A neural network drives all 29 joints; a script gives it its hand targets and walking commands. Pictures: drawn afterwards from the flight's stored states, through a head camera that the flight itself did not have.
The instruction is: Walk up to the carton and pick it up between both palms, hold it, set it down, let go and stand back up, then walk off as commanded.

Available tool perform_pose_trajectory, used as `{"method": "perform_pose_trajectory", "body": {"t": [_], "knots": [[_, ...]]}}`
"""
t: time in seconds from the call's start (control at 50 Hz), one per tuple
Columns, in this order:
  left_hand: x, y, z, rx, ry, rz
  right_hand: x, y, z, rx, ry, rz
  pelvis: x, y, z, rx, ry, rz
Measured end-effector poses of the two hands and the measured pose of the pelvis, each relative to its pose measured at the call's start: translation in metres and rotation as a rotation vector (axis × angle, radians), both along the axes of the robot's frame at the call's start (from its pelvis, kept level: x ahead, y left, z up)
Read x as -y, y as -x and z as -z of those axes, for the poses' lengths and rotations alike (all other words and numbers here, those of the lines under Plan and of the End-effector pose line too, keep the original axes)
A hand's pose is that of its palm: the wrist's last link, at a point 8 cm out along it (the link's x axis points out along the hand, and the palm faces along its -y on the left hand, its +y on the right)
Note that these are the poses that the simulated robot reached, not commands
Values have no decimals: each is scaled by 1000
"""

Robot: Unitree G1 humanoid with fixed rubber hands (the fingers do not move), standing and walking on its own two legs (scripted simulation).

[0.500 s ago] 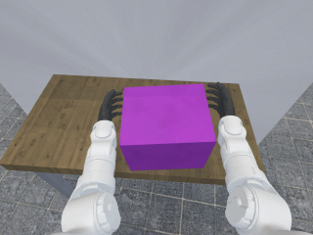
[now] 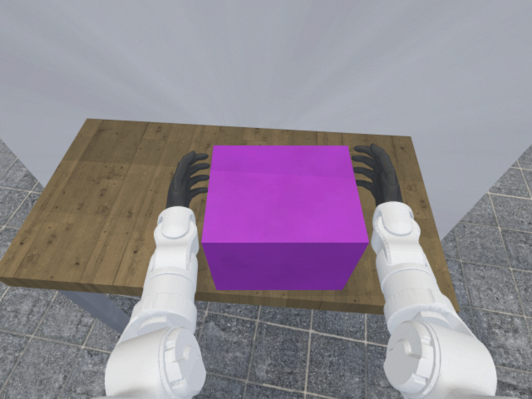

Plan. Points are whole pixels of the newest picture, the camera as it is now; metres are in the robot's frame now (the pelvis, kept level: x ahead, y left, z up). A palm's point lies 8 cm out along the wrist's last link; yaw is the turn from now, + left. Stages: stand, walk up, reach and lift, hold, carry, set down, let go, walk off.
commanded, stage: set down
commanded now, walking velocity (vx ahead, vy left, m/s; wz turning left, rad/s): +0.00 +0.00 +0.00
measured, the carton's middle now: (280, 220) +0.40 +0.01 -0.01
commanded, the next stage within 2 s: none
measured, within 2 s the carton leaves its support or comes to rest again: neither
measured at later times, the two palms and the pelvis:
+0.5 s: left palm (182, 202) +0.41 +0.17 +0.03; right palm (376, 200) +0.41 -0.14 +0.04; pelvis +0.00 +0.01 -0.01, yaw -1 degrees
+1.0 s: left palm (156, 189) +0.41 +0.21 +0.06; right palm (397, 174) +0.44 -0.17 +0.08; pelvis +0.00 +0.01 -0.01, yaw -1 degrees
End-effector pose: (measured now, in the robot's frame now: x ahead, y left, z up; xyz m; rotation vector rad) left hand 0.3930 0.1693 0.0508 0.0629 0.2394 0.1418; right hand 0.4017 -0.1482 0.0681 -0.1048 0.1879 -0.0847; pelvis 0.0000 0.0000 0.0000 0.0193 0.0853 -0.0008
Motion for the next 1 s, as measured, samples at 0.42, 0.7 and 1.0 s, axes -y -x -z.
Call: {"method": "perform_pose_trajectory", "body": {"t": [0.42, 0.7, 1.0], "knots": [[-3, -8, 21, -51, 138, -56, -2, -7, 26, -91, -125, 36, -8, 3, 5, -128, 33, 11], [-27, -20, 0, -5, 113, -76, -2, -27, 9, -50, -125, 18, -13, 3, 7, -171, 41, 13], [-41, -18, -7, -19, 108, -87, 22, -34, -11, -43, -121, 32, -11, 3, 7, -172, 41, 14]]}}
